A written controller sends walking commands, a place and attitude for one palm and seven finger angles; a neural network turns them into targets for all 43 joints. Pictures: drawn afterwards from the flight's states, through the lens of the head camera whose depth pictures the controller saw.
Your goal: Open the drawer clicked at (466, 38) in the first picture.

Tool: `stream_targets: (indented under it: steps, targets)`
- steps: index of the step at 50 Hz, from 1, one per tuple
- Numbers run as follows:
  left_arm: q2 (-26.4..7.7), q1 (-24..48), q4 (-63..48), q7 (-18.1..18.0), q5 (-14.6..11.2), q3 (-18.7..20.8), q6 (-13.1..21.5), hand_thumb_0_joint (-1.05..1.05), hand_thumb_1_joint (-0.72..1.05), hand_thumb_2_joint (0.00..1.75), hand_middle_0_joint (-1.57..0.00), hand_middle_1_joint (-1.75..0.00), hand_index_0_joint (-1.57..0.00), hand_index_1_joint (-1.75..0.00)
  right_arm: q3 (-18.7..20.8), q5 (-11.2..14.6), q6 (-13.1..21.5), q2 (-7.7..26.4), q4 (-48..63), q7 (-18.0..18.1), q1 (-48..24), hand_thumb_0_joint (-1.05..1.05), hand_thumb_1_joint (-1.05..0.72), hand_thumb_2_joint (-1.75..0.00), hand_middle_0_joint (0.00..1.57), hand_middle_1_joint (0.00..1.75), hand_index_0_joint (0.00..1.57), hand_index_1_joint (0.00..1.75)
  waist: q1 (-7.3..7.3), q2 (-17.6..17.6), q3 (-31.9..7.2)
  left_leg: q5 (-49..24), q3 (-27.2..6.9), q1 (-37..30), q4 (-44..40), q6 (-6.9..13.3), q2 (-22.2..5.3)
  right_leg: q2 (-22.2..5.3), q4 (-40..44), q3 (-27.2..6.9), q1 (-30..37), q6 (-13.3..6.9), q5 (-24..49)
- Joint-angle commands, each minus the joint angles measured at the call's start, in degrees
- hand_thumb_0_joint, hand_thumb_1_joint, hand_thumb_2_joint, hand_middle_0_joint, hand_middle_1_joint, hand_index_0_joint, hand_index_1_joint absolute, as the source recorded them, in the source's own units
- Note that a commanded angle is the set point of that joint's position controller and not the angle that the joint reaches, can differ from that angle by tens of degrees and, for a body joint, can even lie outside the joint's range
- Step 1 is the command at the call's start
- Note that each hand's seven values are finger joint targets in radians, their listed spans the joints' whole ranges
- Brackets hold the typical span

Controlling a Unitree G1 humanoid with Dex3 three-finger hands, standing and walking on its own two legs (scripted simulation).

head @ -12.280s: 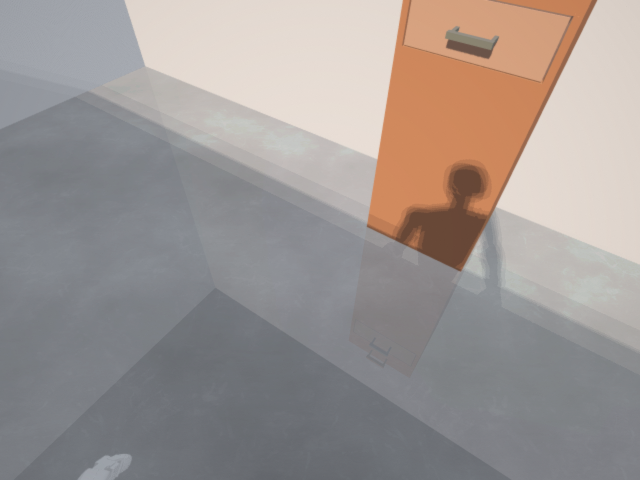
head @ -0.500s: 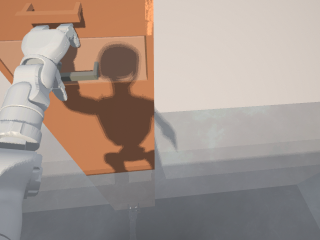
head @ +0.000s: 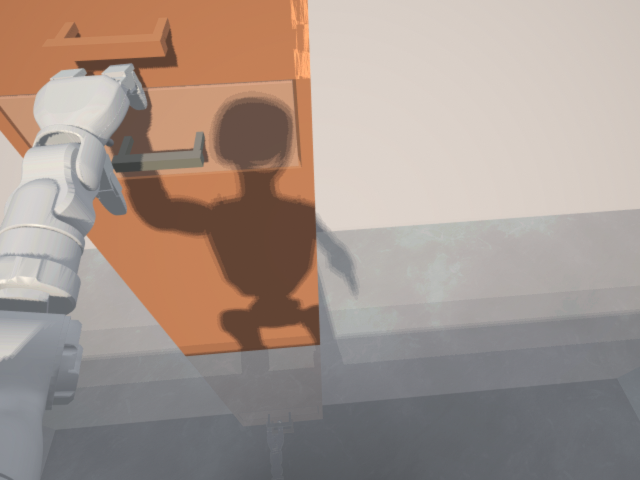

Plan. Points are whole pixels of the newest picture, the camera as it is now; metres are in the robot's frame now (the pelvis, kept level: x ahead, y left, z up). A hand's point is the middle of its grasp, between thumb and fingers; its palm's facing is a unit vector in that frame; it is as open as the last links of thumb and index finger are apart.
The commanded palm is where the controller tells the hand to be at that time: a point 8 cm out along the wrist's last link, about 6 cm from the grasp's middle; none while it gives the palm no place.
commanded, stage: move the hooked fingers above the handle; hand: left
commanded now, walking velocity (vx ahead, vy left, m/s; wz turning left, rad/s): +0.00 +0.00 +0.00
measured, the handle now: (161, 151) +0.54 +0.23 +0.10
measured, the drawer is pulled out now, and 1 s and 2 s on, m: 0.00 0.00 0.00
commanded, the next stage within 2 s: lower the fingers behind the handle in 1.76 s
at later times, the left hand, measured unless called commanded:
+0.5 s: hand (152, 134) +0.50 +0.21 +0.16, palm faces +0.08 -0.01 -1.00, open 13.6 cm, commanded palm +0.47 +0.25 +0.22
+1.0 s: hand (157, 137) +0.50 +0.20 +0.16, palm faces +0.12 -0.05 -0.99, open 13.8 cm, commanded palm +0.48 +0.25 +0.22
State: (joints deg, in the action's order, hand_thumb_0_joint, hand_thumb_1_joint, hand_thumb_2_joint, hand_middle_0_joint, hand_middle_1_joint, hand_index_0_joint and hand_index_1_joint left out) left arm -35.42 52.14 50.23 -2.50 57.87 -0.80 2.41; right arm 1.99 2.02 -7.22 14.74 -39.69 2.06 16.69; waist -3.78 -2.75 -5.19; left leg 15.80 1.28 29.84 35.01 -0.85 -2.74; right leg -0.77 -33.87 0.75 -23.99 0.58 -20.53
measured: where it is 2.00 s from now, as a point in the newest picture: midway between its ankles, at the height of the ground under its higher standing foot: outside the picture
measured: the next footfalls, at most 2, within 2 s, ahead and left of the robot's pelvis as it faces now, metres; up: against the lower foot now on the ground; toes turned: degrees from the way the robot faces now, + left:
none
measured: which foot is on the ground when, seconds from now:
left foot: down 0.00-1.00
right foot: down 0.00-1.00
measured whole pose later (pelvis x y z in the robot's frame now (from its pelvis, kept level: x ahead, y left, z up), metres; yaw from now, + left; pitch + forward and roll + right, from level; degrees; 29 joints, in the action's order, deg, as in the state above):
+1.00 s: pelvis +0.00 +0.00 +0.00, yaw +0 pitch +12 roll +0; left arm -33.2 53.5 47.6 -4.3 57.6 -2.0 7.3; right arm 2.5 1.7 -5.4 16.1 -39.2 2.9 15.1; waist -5.2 -2.2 -4.1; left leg 15.1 1.3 31.5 34.8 -1.0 -2.8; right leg -0.7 -34.1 0.6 -25.9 0.5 -20.1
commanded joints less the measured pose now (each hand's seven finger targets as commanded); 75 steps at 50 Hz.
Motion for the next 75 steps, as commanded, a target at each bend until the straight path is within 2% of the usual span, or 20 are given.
stream_targets:
  steps: [1, 6, 9, 12, 16, 19, 22, 25, 28, 31, 36, 39, 42, 47, 51, 53, 54, 61, 71, 75]
  targets:
    - [-8.0, 29.3, -10.0, 0.7, -0.5, -2.6, -5.1, 0.00, -0.50, 0.30, -0.30, -1.20, -0.30, -1.20, 3.8, 0.0, 1.0, 9.0, 4.8, 0.1, 3.9, 0.00, -0.90, -0.90, 0.20, 0.30, 0.20, 0.30, -2.00, -0.6, -24.3, -25.4, 1.6, -20.4, -0.3, 3.5, 3.3, 3.6, 4.0, 1.4, 3.5, -1.8, 24.8]
    - [-1.2, 28.0, -13.6, 8.8, -3.9, -9.3, -4.1, 0.00, -0.50, 0.30, -0.30, -1.20, -0.30, -1.20, 3.6, 0.5, 0.5, 9.4, 5.3, 1.2, 2.5, 0.00, -0.90, -0.90, 0.20, 0.30, 0.20, 0.30, -4.04, 3.1, -17.3, -21.7, 0.9, -21.3, -1.5, 4.3, 3.7, 3.5, 6.2, 1.3, 0.8, -1.4, 22.7]
    - [-7.0, 30.7, -12.9, 9.1, -4.0, -4.2, -0.5, 0.00, -0.50, 0.30, -0.30, -1.20, -0.30, -1.20, 2.9, 0.5, 0.6, 9.3, 4.8, 1.9, 2.4, 0.00, -0.90, -0.90, 0.20, 0.30, 0.20, 0.30, -2.90, 2.4, -14.3, -17.9, 0.2, -18.9, -2.3, 4.1, 4.1, 3.3, 6.1, 1.1, 0.1, -1.7, 19.4]
    - [-18.0, 32.9, -15.3, 5.1, -2.5, 5.4, 3.4, 0.00, -0.50, 0.30, -0.30, -1.20, -0.30, -1.20, 2.5, 0.0, 0.9, 8.9, 5.3, 2.2, 3.0, 0.00, -0.90, -0.90, 0.20, 0.30, 0.20, 0.30, -0.15, -0.7, -19.3, -20.1, 0.0, -17.3, -1.9, 3.8, 4.2, 3.1, 4.0, 0.6, 3.5, -2.2, 20.8]
    - [-26.8, 31.9, -15.3, -3.3, 0.4, 14.2, 2.6, 0.00, -0.50, 0.30, -0.30, -1.20, -0.30, -1.20, 2.0, -0.8, 1.5, 7.8, 6.1, 1.9, 2.2, 0.00, -0.90, -0.90, 0.20, 0.30, 0.20, 0.30, 3.54, -2.7, -26.7, -25.0, 0.6, -14.4, -1.0, 2.8, 4.1, 3.2, 1.5, 1.0, 9.3, -2.5, 24.5]
    - [-23.7, 30.1, -9.9, -6.9, 2.1, 10.7, -3.0, 0.00, -0.50, 0.30, -0.30, -1.20, -0.30, -1.20, 2.0, -0.5, 1.9, 8.0, 5.5, 1.2, 1.7, 0.00, -0.90, -0.90, 0.20, 0.30, 0.20, 0.30, 3.18, -3.1, -26.6, -25.0, 2.1, -13.4, -1.2, 2.3, 3.7, 3.2, 1.6, 1.3, 9.5, -2.2, 26.2]
    - [-26.5, 29.0, -6.8, -6.4, 1.9, 11.7, -6.6, 0.00, -0.50, 0.30, -0.30, -1.20, -0.30, -1.20, 2.1, 0.0, 1.3, 9.1, 4.9, 1.5, 1.6, 0.00, -0.90, -0.90, 0.20, 0.30, 0.20, 0.30, 2.82, 1.8, -28.1, -24.1, 3.1, -12.4, -1.6, 2.7, 3.6, 2.9, 2.4, 0.6, 12.9, -1.3, 29.0]
    - [-24.2, 28.8, -3.1, -3.1, 1.2, 8.9, -8.6, 0.00, -0.50, 0.30, -0.30, -1.20, -0.30, -1.20, 2.1, 0.7, 0.8, 9.4, 4.6, 2.3, 1.6, 0.00, -0.90, -0.90, 0.20, 0.30, 0.20, 0.30, 1.15, 5.8, -24.1, -20.1, 3.4, -11.2, -2.7, 3.4, 3.9, 2.6, 4.0, 0.5, 12.4, -0.4, 28.3]
    - [-21.9, 27.7, -2.3, 1.3, 0.6, 6.3, -7.7, 0.00, -0.50, 0.30, -0.30, -1.20, -0.30, -1.20, 2.2, 0.9, 0.3, 9.9, 4.9, 3.1, 1.9, 0.00, -0.90, -0.90, 0.20, 0.30, 0.20, 0.30, 0.03, 6.6, -21.8, -19.2, 3.4, -12.1, -3.4, 4.1, 3.9, 2.2, 5.0, 0.2, 11.9, -0.2, 28.9]
    - [-9.7, 25.7, -4.6, 7.0, -0.2, -3.8, -4.9, 0.00, -0.50, 0.30, -0.30, -1.20, -0.30, -1.20, 2.7, 1.2, 0.5, 9.5, 5.6, 2.9, 2.6, 0.00, -0.90, -0.90, 0.20, 0.30, 0.20, 0.30, -2.67, 6.5, -17.5, -19.9, 3.1, -15.4, -3.0, 4.5, 3.7, 2.5, 6.6, 0.2, 7.8, -0.4, 28.9]
    - [-5.3, 25.9, -14.4, 12.2, -4.4, -7.0, 2.5, 0.00, -0.50, 0.30, -0.30, -1.20, -0.30, -1.20, 3.1, 0.8, 1.0, 9.4, 5.7, 3.2, 3.0, 0.00, -0.90, -0.90, 0.20, 0.30, 0.20, 0.30, -3.32, 2.7, -14.6, -19.7, 1.9, -19.8, -2.6, 4.8, 4.2, 2.6, 7.5, -0.2, 3.7, -1.0, 25.4]
    - [-9.1, 29.7, -18.8, 10.0, -5.7, -2.5, 6.3, 0.00, -0.50, 0.30, -0.30, -1.20, -0.30, -1.20, 3.3, 0.6, 1.4, 9.0, 5.3, 3.0, 3.2, 0.00, -0.90, -0.90, 0.20, 0.30, 0.20, 0.30, -2.21, -2.6, -16.0, -20.2, 0.7, -21.1, -2.1, 4.0, 4.3, 3.1, 6.3, 0.3, 1.1, -1.9, 21.6]
    - [-18.6, 34.1, -19.5, 3.5, -4.3, 6.4, 7.6, 0.00, -0.50, 0.30, -0.30, -1.20, -0.30, -1.20, 3.3, 0.1, 1.9, 9.3, 4.6, 2.6, 3.8, 0.00, -0.90, -0.90, 0.20, 0.30, 0.20, 0.30, -0.87, -2.5, -19.6, -20.7, 0.1, -18.6, -1.5, 3.5, 4.3, 3.3, 4.7, 0.4, 2.4, -2.1, 20.8]
    - [-24.9, 35.8, -14.8, -7.8, 0.8, 11.7, 1.6, 0.00, -0.50, 0.30, -0.30, -1.20, -0.30, -1.20, 2.7, -0.7, 2.7, 8.5, 3.9, 1.3, 3.5, 0.00, -0.90, -0.90, 0.20, 0.30, 0.20, 0.30, 1.39, -6.1, -29.2, -25.9, 0.6, -17.4, -0.3, 2.3, 4.1, 3.4, 1.5, 1.4, 6.0, -2.4, 24.3]
    - [-18.9, 33.7, -2.2, -6.8, 2.2, 5.9, -8.2, 0.00, -0.50, 0.30, -0.30, -1.20, -0.30, -1.20, 2.7, -0.5, 1.9, 9.3, 2.9, 0.4, 3.3, 0.00, -0.90, -0.90, 0.20, 0.30, 0.20, 0.30, 0.16, -2.0, -27.9, -25.5, 2.2, -15.4, -0.6, 2.4, 3.7, 3.7, 2.2, 1.8, 6.9, -1.8, 26.0]
    - [-24.7, 33.1, -1.6, -5.0, 2.4, 9.2, -9.9, 0.00, -0.50, 0.30, -0.30, -1.20, -0.30, -1.20, 2.2, -0.1, 1.1, 10.0, 3.5, 0.9, 2.5, 0.00, -0.90, -0.90, 0.20, 0.30, 0.20, 0.30, 1.16, 1.3, -27.0, -22.8, 2.6, -13.3, -1.5, 2.8, 3.6, 3.3, 2.8, 1.2, 9.3, -1.2, 26.2]
    - [-23.1, 33.3, -0.6, -3.7, 2.4, 7.3, -10.6, 0.00, -0.50, 0.30, -0.30, -1.20, -0.30, -1.20, 2.0, 0.0, 0.7, 9.8, 4.0, 1.4, 2.2, 0.00, -0.90, -0.90, 0.20, 0.30, 0.20, 0.30, 0.69, 2.8, -26.5, -22.1, 2.6, -13.0, -1.9, 3.2, 3.8, 3.1, 3.0, 1.1, 9.8, -1.0, 26.7]
    - [-21.8, 23.6, 2.0, 4.6, 1.5, 6.4, -6.0, 0.00, -0.50, 0.30, -0.30, -1.20, -0.30, -1.20, 1.3, 0.8, -0.3, 9.9, 6.5, 3.5, 1.5, 0.00, -0.90, -0.90, 0.20, 0.30, 0.20, 0.30, 1.15, 10.2, -17.2, -16.4, 3.3, -9.4, -4.4, 4.0, 3.6, 2.2, 5.7, 0.4, 11.1, -0.5, 25.2]
    - [-11.3, 33.2, -17.0, 4.2, -2.2, -1.5, 6.5, 0.00, -0.50, 0.30, -0.30, -1.20, -0.30, -1.20, 4.0, 0.4, 2.5, 9.0, 5.4, 3.2, 5.4, 0.00, -0.90, -0.90, 0.20, 0.30, 0.20, 0.30, -3.69, -1.6, -18.9, -16.5, 1.2, -19.7, -1.5, 4.3, 3.3, 3.2, 6.4, -0.3, 0.7, -1.3, 18.0]
    - [-14.2, 36.3, -19.5, 0.8, -3.3, 1.9, 5.9, 0.00, -0.50, 0.30, -0.30, -1.20, -0.30, -1.20, 4.3, 0.2, 3.1, 9.2, 3.7, 2.3, 6.4, 0.00, -0.90, -0.90, 0.20, 0.30, 0.20, 0.30, -2.68, -6.2, -23.7, -20.8, 0.3, -22.8, -0.6, 3.6, 3.9, 3.7, 4.9, 0.5, 0.6, -2.0, 20.1]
